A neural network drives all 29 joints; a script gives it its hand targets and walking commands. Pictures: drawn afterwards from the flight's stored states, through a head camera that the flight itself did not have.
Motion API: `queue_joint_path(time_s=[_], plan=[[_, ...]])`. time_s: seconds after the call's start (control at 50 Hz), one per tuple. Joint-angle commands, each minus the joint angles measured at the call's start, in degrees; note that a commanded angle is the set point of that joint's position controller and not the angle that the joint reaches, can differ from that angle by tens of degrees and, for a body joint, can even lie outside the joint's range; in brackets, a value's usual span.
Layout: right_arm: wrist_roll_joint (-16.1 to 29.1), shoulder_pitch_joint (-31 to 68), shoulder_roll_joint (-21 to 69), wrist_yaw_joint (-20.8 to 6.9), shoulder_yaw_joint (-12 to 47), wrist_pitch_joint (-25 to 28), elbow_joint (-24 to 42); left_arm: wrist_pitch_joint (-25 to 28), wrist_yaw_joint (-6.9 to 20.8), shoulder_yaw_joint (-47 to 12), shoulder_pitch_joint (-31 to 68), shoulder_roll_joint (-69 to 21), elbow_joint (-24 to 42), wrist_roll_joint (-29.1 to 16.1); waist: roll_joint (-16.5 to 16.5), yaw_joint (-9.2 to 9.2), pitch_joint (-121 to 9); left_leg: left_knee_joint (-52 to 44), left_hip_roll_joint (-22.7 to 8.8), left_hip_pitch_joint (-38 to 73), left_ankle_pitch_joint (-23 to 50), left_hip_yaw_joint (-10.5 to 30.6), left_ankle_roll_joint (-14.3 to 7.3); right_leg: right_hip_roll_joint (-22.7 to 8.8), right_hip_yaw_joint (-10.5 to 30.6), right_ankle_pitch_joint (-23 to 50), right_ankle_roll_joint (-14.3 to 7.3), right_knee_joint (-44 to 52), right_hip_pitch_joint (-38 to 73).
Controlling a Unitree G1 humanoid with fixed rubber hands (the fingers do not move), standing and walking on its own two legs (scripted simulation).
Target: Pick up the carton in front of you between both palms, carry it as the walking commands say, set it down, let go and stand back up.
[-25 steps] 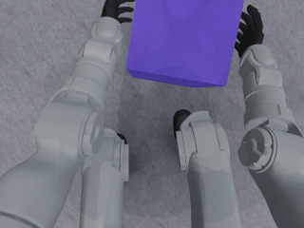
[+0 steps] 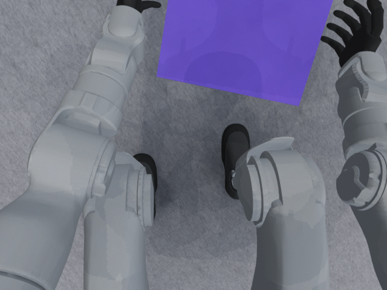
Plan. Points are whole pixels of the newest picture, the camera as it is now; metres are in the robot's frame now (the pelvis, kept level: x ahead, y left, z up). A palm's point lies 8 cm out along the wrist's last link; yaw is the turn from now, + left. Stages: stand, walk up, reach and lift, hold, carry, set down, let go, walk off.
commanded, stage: set down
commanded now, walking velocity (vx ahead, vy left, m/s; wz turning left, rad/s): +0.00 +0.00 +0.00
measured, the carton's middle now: (229, 31) +0.49 -0.13 -0.26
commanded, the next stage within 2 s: let go in 1.16 s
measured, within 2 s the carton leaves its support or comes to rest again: neither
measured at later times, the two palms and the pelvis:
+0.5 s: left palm out of the picture +0.56 +0.01 -0.05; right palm out of the picture +0.43 -0.35 -0.06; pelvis +0.00 -0.01 +0.07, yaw -2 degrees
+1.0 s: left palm out of the picture +0.55 +0.02 +0.08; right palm out of the picture +0.43 -0.35 +0.09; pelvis +0.04 -0.01 +0.19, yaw -3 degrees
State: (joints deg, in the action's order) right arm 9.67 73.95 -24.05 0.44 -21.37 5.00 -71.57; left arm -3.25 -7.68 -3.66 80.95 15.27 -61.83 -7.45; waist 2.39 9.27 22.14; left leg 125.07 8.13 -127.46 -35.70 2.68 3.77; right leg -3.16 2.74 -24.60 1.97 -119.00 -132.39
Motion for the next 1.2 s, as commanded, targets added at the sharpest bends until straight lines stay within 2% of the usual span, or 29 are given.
queue_joint_path(time_s=[0.0,0.08,0.18,0.22,0.26,0.32,0.38,0.46,0.52,0.62,0.78,1.0,1.18], plan=[[4.32,10.76,-9.67,-0.33,2.64,1.33,6.99,1.22,-0.52,-0.57,15.42,2.0,10.23,-0.79,5.73,6.03,-66.51,-10.21,-3.32,22.9,13.99,-4.33,-0.57,0.2,-3.68,23.25,-0.47,5.37,38.74],[5.17,6.38,-10.53,-0.29,3.12,-0.04,11.35,-0.05,-0.88,-0.27,11.42,1.69,14.0,-1.02,5.82,6.53,-74.1,-10.04,-2.95,26.79,13.3,-5.81,-0.39,1.14,-4.05,24.57,-0.18,6.58,45.52],[2.36,2.21,-10.29,0.34,1.93,-3.04,21.67,-2.55,-1.36,3.0,7.54,1.23,20.48,0.96,3.28,7.28,-81.89,-13.26,-1.45,26.77,7.81,-7.69,-0.72,2.86,-5.24,22.89,-0.16,10.07,56.2],[1.05,1.77,-9.22,0.67,1.7,-4.96,26.7,-3.65,-1.87,4.95,7.35,2.18,23.67,1.93,2.07,7.09,-85.21,-15.43,-0.76,27.88,5.95,-8.38,-1.07,3.67,-6.1,21.16,0.02,11.85,59.37],[0.0,1.39,-7.58,0.85,1.71,-6.95,29.07,-4.88,-2.21,7.13,6.87,2.98,24.16,3.01,0.82,6.17,-83.61,-17.69,-0.29,27.15,3.68,-8.86,-1.36,4.15,-6.76,18.03,0.4,13.88,59.09],[-1.4,1.38,-4.53,0.64,2.2,-8.77,28.57,-5.94,-1.81,10.4,5.56,3.53,20.48,4.84,-1.49,4.05,-75.86,-20.58,-0.18,22.51,0.46,-8.94,-1.74,4.37,-6.75,12.62,1.06,16.88,55.54],[-2.19,1.37,-2.25,0.17,2.77,-9.24,27.29,-5.77,-0.94,12.33,3.69,3.21,15.4,6.04,-3.27,2.39,-71.84,-22.68,-0.26,19.48,0.09,-8.83,-1.98,4.6,-6.4,10.52,1.62,19.16,53.39],[-3.0,-0.23,-0.52,-0.4,2.65,-9.53,25.78,-5.18,0.02,13.3,1.09,1.89,11.45,7.02,-3.87,1.98,-70.98,-25.51,-0.22,18.22,-0.22,-8.89,-2.01,5.03,-6.13,9.55,1.98,22.21,53.51],[-4.11,-2.68,-0.36,-0.61,1.22,-9.68,25.99,-5.02,0.27,13.05,0.28,0.92,12.65,7.5,-2.64,2.97,-73.38,-27.9,-0.03,20.03,-0.21,-8.94,-1.67,5.17,-6.35,10.44,1.93,24.42,55.32],[-5.39,-6.15,-2.02,-1.09,-1.74,-10.2,30.64,-6.0,-0.04,11.82,-0.41,-0.23,19.77,7.86,0.89,4.54,-81.14,-32.15,0.5,28.21,2.65,-8.84,-0.85,5.49,-7.88,15.3,1.45,27.7,58.17],[-4.76,-11.04,-1.81,-3.24,-2.11,-12.53,37.48,-8.41,-0.01,11.09,-5.34,-1.9,28.22,8.38,3.39,3.74,-87.53,-39.54,0.32,39.53,9.44,-8.43,-0.36,6.18,-8.89,22.86,1.16,33.69,64.07],[-7.35,-16.38,0.61,-4.89,-2.45,-11.59,37.22,-7.14,1.51,13.48,-13.45,-3.74,27.01,10.53,0.81,2.17,-81.84,-52.03,-0.38,45.27,15.01,-6.78,-0.36,6.65,-7.38,29.08,1.23,45.03,74.19],[-9.77,-19.28,2.85,-5.24,-2.08,-9.84,33.82,-5.29,2.54,15.2,-17.8,-4.36,23.36,12.04,-0.06,0.95,-76.56,-62.48,-1.22,51.58,15.25,-5.36,-0.26,6.27,-5.97,27.67,0.81,55.44,82.15]])
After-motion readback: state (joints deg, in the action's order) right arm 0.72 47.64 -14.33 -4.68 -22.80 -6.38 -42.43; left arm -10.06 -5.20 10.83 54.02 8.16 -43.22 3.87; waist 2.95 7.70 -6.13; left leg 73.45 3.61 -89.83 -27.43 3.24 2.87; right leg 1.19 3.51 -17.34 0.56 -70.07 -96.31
